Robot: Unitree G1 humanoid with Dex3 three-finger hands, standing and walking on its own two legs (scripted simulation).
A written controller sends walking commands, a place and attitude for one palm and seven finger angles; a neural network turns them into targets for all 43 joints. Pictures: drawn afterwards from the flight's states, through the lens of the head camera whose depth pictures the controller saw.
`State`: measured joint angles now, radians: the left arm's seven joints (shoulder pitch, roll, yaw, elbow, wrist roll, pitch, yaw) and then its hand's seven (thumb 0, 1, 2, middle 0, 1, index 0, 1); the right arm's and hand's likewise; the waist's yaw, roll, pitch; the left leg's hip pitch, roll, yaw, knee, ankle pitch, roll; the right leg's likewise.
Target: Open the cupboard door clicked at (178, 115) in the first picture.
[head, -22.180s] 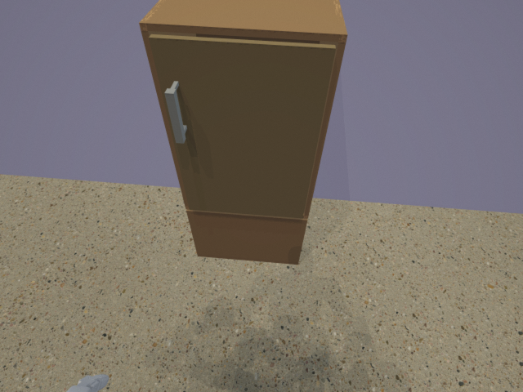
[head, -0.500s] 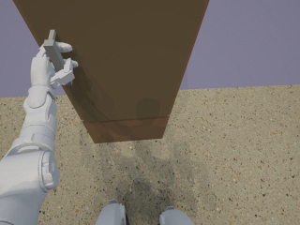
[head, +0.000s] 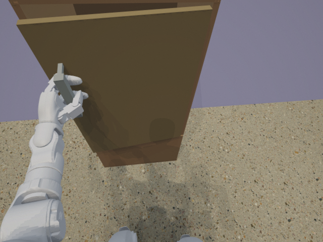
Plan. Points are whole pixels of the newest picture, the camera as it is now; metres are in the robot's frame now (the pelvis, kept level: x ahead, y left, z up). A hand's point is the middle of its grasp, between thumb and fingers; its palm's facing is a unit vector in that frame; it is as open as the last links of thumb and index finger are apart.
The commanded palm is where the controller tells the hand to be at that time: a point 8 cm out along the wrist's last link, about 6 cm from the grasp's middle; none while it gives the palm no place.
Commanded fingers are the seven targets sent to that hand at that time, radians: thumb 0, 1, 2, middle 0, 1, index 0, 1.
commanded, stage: pull the door open along its arc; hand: left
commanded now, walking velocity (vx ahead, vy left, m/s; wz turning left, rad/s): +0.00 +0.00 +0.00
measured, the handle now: (70, 92) +0.48 +0.22 +0.07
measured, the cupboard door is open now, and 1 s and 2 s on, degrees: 6 42 45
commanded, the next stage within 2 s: open thumb and fingers to let go in 0.66 s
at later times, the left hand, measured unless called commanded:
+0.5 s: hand (111, 153) +0.31 +0.10 +0.08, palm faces +0.48 -0.88 +0.02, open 5.7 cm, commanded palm +0.24 +0.12 +0.07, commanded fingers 0.00 0.90 0.90 -0.40 -1.35 -0.40 -1.35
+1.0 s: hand (133, 169) +0.27 +0.05 +0.07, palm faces +0.44 -0.90 -0.02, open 6.9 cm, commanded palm +0.21 +0.09 +0.07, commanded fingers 0.00 -0.01 0.51 -0.34 -1.25 -0.34 -1.25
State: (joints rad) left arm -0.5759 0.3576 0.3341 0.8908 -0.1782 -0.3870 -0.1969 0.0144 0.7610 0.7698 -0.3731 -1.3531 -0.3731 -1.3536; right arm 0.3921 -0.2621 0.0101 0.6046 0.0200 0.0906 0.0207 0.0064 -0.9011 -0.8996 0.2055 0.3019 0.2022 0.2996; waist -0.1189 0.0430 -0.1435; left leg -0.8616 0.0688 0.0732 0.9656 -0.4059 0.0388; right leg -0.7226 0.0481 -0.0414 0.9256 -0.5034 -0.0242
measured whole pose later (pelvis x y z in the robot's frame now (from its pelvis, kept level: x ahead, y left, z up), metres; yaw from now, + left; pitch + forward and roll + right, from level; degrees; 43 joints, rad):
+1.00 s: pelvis -0.01 -0.05 +0.01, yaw +6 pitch +8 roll +1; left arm 0.16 -0.09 -0.21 0.09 0.07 -0.21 0.54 0.01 0.51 0.72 -0.37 -1.32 -0.37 -1.32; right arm 0.20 -0.21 0.01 0.56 -0.06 0.02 0.01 0.01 -0.90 -0.90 0.20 0.30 0.20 0.30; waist -0.01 0.05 -0.13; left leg -0.67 0.03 0.00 0.89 -0.36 -0.03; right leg -0.53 0.02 -0.12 0.92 -0.54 -0.09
